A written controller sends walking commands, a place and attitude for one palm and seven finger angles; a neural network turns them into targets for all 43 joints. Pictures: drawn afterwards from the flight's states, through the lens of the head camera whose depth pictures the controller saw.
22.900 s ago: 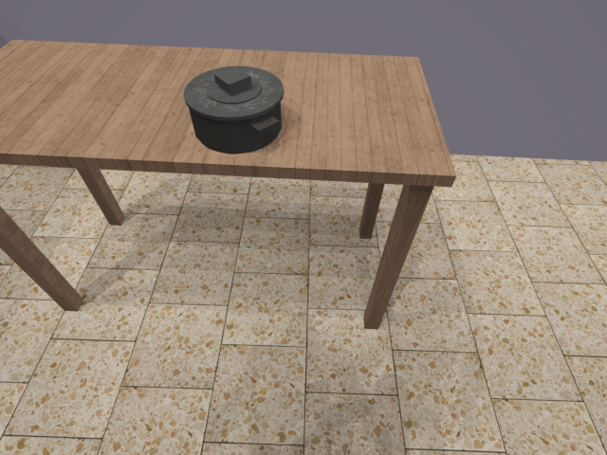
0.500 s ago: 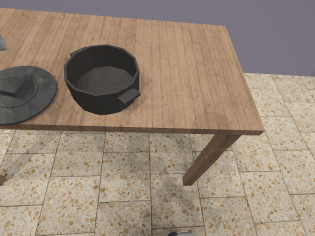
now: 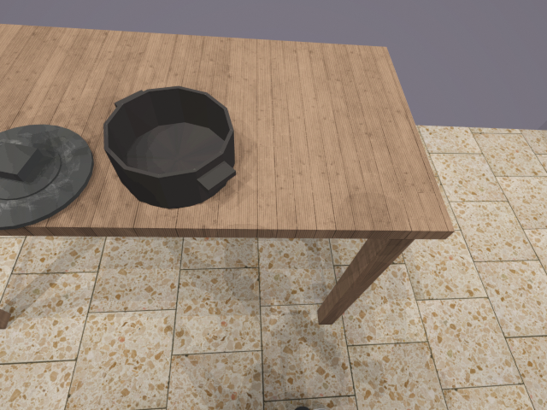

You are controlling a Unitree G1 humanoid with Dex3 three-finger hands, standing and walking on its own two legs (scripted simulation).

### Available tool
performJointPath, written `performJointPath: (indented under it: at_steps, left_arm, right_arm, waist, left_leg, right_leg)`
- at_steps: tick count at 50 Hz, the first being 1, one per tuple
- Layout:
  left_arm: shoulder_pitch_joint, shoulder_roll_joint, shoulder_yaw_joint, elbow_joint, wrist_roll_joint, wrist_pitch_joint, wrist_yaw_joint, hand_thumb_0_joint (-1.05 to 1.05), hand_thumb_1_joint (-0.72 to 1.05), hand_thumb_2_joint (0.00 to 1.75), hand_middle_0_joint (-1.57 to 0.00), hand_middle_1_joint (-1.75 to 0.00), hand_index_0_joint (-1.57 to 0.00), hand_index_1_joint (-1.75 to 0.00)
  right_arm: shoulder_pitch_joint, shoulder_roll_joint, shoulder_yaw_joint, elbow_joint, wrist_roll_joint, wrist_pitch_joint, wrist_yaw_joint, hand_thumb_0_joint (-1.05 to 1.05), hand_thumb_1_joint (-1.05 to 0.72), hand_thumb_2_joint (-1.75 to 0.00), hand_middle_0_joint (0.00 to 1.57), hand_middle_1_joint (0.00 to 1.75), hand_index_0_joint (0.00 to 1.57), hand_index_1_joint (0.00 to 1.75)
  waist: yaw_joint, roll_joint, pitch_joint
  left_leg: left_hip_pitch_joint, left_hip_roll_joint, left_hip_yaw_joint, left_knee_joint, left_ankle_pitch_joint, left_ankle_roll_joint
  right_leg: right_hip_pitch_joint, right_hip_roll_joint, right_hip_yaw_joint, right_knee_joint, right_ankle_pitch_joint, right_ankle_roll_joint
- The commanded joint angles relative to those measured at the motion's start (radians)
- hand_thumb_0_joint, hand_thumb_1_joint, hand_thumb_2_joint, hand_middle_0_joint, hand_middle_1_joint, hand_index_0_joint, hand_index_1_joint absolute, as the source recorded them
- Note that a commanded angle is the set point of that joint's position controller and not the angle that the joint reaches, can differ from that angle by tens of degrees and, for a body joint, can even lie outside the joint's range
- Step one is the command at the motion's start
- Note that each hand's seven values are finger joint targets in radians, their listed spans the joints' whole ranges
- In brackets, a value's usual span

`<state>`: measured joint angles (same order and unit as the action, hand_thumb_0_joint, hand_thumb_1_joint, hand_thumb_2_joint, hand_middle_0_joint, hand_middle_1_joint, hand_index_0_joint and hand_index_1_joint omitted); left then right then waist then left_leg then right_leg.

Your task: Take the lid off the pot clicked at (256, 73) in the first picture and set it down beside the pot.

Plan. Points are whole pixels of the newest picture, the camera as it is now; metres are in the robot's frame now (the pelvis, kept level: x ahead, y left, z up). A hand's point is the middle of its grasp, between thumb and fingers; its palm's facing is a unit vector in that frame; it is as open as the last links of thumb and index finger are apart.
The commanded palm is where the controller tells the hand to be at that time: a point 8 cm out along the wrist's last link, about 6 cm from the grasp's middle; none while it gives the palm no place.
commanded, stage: draw the hand back to the body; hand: left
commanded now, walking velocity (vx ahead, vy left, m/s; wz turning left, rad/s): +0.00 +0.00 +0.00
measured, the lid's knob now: (14, 161) +0.48 +0.38 +0.04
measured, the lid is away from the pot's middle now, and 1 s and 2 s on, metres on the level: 0.24 0.24 0.24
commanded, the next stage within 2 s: none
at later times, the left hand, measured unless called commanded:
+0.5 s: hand out of the picture +0.43 +0.37 +0.19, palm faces -0.26 -0.12 -0.96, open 11.0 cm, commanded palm +0.40 +0.36 +0.25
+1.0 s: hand out of the picture +0.39 +0.29 +0.24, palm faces +0.54 -0.81 -0.21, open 10.2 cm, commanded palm +0.32 +0.32 +0.24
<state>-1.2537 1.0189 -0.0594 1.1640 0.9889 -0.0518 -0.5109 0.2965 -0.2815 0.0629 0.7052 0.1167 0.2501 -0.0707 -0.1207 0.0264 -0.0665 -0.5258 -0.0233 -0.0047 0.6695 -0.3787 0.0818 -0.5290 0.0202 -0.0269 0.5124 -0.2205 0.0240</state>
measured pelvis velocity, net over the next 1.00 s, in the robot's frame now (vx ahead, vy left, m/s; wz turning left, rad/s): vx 0.02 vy -0.03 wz -0.01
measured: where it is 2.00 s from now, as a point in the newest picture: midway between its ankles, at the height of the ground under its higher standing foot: outside the picture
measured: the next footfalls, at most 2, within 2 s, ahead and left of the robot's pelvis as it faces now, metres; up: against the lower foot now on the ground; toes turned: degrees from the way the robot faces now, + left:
none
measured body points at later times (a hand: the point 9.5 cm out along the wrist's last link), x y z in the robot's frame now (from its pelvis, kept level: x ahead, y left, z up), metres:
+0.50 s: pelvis +0.00 +0.00 +0.01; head +0.07 +0.01 +0.45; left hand +0.44 +0.37 +0.24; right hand +0.09 -0.26 -0.12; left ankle -0.04 +0.06 -0.72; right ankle +0.01 -0.15 -0.72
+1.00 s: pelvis +0.02 -0.03 +0.02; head +0.04 -0.03 +0.47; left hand +0.36 +0.33 +0.25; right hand +0.15 -0.29 -0.08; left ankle -0.04 +0.06 -0.72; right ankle +0.01 -0.15 -0.72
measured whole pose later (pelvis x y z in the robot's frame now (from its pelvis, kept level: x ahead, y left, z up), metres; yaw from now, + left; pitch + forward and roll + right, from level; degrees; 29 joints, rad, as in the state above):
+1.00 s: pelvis +0.02 -0.03 +0.02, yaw -1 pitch +3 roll -1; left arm -0.44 0.55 0.45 0.37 -0.06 -0.05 0.07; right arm 0.23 -0.27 0.04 0.67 0.05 0.00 -0.05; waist 0.00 0.02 -0.01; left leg -0.14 -0.01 0.01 0.39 -0.29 0.03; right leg -0.19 0.04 0.00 0.33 -0.18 -0.02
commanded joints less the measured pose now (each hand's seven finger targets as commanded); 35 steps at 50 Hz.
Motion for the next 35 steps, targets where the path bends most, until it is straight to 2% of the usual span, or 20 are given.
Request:
performJointPath:
  at_steps: [1,3,7,9,11,13,14,15,18,20,21,24,26,27,28,29,30,31,32,35]
  left_arm:
    - [-0.453,0.254,0.062,-0.239,0.001,0.003,0.035,0.00,0.03,0.56,-0.32,-0.91,-0.32,-0.91]
    - [-0.429,0.279,0.086,-0.219,0.003,0.003,0.036,0.00,0.03,0.56,-0.32,-0.91,-0.32,-0.91]
    - [-0.354,0.249,0.088,-0.229,-0.007,-0.001,0.037,0.00,0.03,0.56,-0.32,-0.91,-0.32,-0.91]
    - [-0.342,0.269,0.114,-0.290,-0.013,-0.002,0.039,0.00,0.03,0.56,-0.32,-0.91,-0.32,-0.91]
    - [-0.327,0.292,0.149,-0.368,-0.017,-0.009,0.046,0.00,0.03,0.56,-0.32,-0.91,-0.32,-0.91]
    - [-0.246,0.321,0.195,-0.379,-0.026,-0.009,0.049,0.00,0.03,0.56,-0.32,-0.91,-0.32,-0.91]
    - [-0.213,0.305,0.191,-0.372,-0.035,-0.006,0.046,0.00,0.03,0.56,-0.32,-0.91,-0.32,-0.91]
    - [-0.195,0.278,0.173,-0.397,-0.047,-0.006,0.045,0.00,0.03,0.56,-0.32,-0.91,-0.32,-0.91]
    - [-0.134,0.274,0.188,-0.424,-0.064,0.005,0.045,0.00,0.03,0.56,-0.32,-0.91,-0.32,-0.91]
    - [-0.137,0.291,0.210,-0.544,-0.075,0.004,0.051,0.00,0.03,0.56,-0.32,-0.91,-0.32,-0.91]
    - [-0.120,0.297,0.224,-0.549,-0.073,0.009,0.054,0.00,0.03,0.56,-0.32,-0.91,-0.32,-0.91]
    - [-0.035,0.274,0.229,-0.498,-0.092,0.016,0.049,0.00,0.03,0.56,-0.32,-0.91,-0.32,-0.91]
    - [-0.083,0.266,0.222,-0.641,-0.098,0.016,0.052,0.00,0.03,0.56,-0.32,-0.91,-0.32,-0.91]
    - [-0.052,0.236,0.211,-0.635,-0.103,0.021,0.054,0.00,0.03,0.56,-0.32,-0.91,-0.32,-0.91]
    - [-0.083,0.016,0.386,-0.572,-0.677,-0.012,0.226,0.00,0.03,0.56,-0.32,-0.91,-0.32,-0.91]
    - [0.040,0.000,0.353,-0.544,-0.728,-0.017,0.313,0.00,0.03,0.56,-0.32,-0.91,-0.32,-0.91]
    - [0.090,-0.030,0.388,-0.575,-0.829,-0.035,0.369,0.00,0.03,0.56,-0.32,-0.91,-0.32,-0.91]
    - [0.090,-0.002,0.432,-0.653,-0.883,-0.048,0.421,0.00,0.03,0.56,-0.32,-0.91,-0.32,-0.91]
    - [0.062,-0.004,0.450,-0.703,-0.918,-0.057,0.460,0.00,0.03,0.56,-0.32,-0.91,-0.32,-0.91]
    - [0.063,-0.056,0.465,-0.740,-0.976,-0.059,0.532,0.00,0.07,0.58,-0.31,-0.88,-0.31,-0.88]
  right_arm:
    - [0.092,-0.188,-0.063,-0.054,-0.010,-0.008,-0.007,0.00,-0.90,-0.90,0.20,0.30,0.20,0.30]
    - [0.091,-0.187,-0.062,-0.061,-0.011,-0.006,-0.005,0.00,-0.90,-0.90,0.20,0.30,0.20,0.30]
    - [0.079,-0.179,-0.066,-0.080,-0.012,0.003,0.005,0.00,-0.90,-0.90,0.20,0.30,0.20,0.30]
    - [0.060,-0.178,-0.068,-0.101,-0.014,0.010,0.012,0.00,-0.90,-0.90,0.20,0.30,0.20,0.30]
    - [0.046,-0.174,-0.074,-0.115,-0.019,0.015,0.020,0.00,-0.90,-0.90,0.20,0.30,0.20,0.30]
    - [0.031,-0.169,-0.072,-0.135,-0.020,0.018,0.025,0.00,-0.90,-0.90,0.20,0.30,0.20,0.30]
    - [0.024,-0.167,-0.072,-0.142,-0.020,0.020,0.026,0.00,-0.90,-0.90,0.20,0.30,0.20,0.30]
    - [0.011,-0.169,-0.074,-0.146,-0.016,0.024,0.029,0.00,-0.90,-0.90,0.20,0.30,0.20,0.30]
    - [-0.007,-0.165,-0.071,-0.159,-0.018,0.028,0.034,0.00,-0.90,-0.90,0.20,0.30,0.20,0.30]
    - [-0.040,-0.167,-0.074,-0.175,-0.018,0.028,0.036,0.00,-0.90,-0.90,0.20,0.30,0.20,0.30]
    - [-0.038,-0.160,-0.074,-0.177,-0.022,0.023,0.038,0.00,-0.90,-0.90,0.20,0.30,0.20,0.30]
    - [-0.050,-0.158,-0.068,-0.176,-0.022,0.020,0.032,0.00,-0.90,-0.90,0.20,0.30,0.20,0.30]
    - [-0.082,-0.154,-0.071,-0.191,-0.023,0.020,0.034,0.00,-0.90,-0.90,0.20,0.30,0.20,0.30]
    - [-0.085,-0.147,-0.072,-0.192,-0.025,0.013,0.034,0.00,-0.90,-0.90,0.20,0.30,0.20,0.30]
    - [0.071,-0.102,-0.086,-0.248,-0.012,-0.054,0.025,0.00,-0.90,-0.90,0.20,0.30,0.20,0.30]
    - [0.029,-0.132,-0.066,-0.226,-0.021,-0.080,0.015,0.00,-0.90,-0.90,0.20,0.30,0.20,0.30]
    - [-0.003,-0.145,-0.066,-0.237,-0.025,-0.104,0.002,0.00,-0.90,-0.90,0.20,0.30,0.20,0.30]
    - [-0.022,-0.148,-0.062,-0.233,-0.028,-0.123,-0.007,0.00,-0.90,-0.90,0.20,0.30,0.20,0.30]
    - [-0.032,-0.149,-0.059,-0.225,-0.033,-0.141,-0.014,0.00,-0.90,-0.90,0.20,0.30,0.20,0.30]
    - [-0.036,-0.153,-0.062,-0.174,-0.049,-0.188,-0.019,0.00,-0.90,-0.90,0.20,0.30,0.20,0.30]
  waist:
    - [0.003,0.204,-0.431]
    - [0.005,0.185,-0.421]
    - [0.014,0.150,-0.399]
    - [0.025,0.164,-0.419]
    - [0.037,0.209,-0.468]
    - [0.045,0.166,-0.457]
    - [0.044,0.143,-0.441]
    - [0.042,0.164,-0.424]
    - [0.047,0.115,-0.394]
    - [0.060,0.192,-0.436]
    - [0.060,0.193,-0.440]
    - [0.057,0.110,-0.374]
    - [0.063,0.173,-0.425]
    - [0.061,0.184,-0.403]
    - [0.041,0.167,-0.253]
    - [0.061,0.116,-0.241]
    - [0.072,0.074,-0.253]
    - [0.082,0.054,-0.285]
    - [0.083,0.059,-0.307]
    - [0.085,0.113,-0.277]
  left_leg:
    - [0.354,0.030,-0.046,-0.043,0.750,-0.065]
    - [0.337,0.026,-0.040,-0.040,0.744,-0.059]
    - [0.314,0.023,-0.038,-0.052,0.732,-0.055]
    - [0.316,0.018,-0.035,-0.060,0.717,-0.048]
    - [0.377,0.020,-0.053,-0.049,0.812,-0.058]
    - [0.353,0.014,-0.049,-0.051,0.814,-0.049]
    - [0.326,0.012,-0.041,-0.058,0.779,-0.042]
    - [0.336,0.014,-0.041,-0.063,0.801,-0.045]
    - [0.306,0.013,-0.035,-0.080,0.719,-0.032]
    - [0.363,0.014,-0.046,-0.082,0.797,-0.039]
    - [0.378,0.014,-0.057,-0.079,0.798,-0.043]
    - [0.316,0.010,-0.034,-0.096,0.696,-0.026]
    - [0.373,0.013,-0.054,-0.105,0.741,-0.036]
    - [0.389,0.013,-0.062,-0.105,0.764,-0.040]
    - [0.515,0.085,-0.096,-0.151,0.616,-0.105]
    - [0.537,0.106,-0.160,-0.191,0.528,-0.116]
    - [0.531,0.102,-0.146,-0.212,0.471,-0.100]
    - [0.503,0.090,-0.105,-0.211,0.454,-0.081]
    - [0.485,0.081,-0.080,-0.213,0.475,-0.081]
    - [0.481,0.078,-0.046,-0.227,0.552,-0.096]
  right_leg:
    - [0.118,0.053,-0.042,-0.002,0.223,-0.060]
    - [0.127,0.053,-0.040,-0.003,0.230,-0.058]
    - [0.143,0.052,-0.044,-0.002,0.233,-0.060]
    - [0.166,0.047,-0.039,-0.003,0.238,-0.062]
    - [0.164,0.049,-0.039,0.004,0.249,-0.065]
    - [0.192,0.048,-0.035,0.004,0.269,-0.063]
    - [0.208,0.045,-0.034,0.000,0.270,-0.061]
    - [0.195,0.046,-0.039,-0.004,0.271,-0.066]
    - [0.218,0.042,-0.037,-0.011,0.255,-0.061]
    - [0.221,0.040,-0.035,-0.010,0.268,-0.068]
    - [0.217,0.039,-0.035,-0.012,0.249,-0.066]
    - [0.246,0.034,-0.035,-0.025,0.252,-0.061]
    - [0.249,0.029,-0.033,-0.027,0.243,-0.065]
    - [0.230,0.032,-0.038,-0.033,0.234,-0.068]
    - [0.088,0.009,-0.049,-0.051,0.135,-0.092]
    - [0.093,0.013,-0.037,-0.063,0.072,-0.089]
    - [0.123,0.012,-0.020,-0.080,0.061,-0.088]
    - [0.199,0.001,-0.004,-0.089,0.115,-0.083]
    - [0.250,-0.001,0.001,-0.094,0.161,-0.081]
    - [0.294,0.003,-0.002,-0.109,0.217,-0.081]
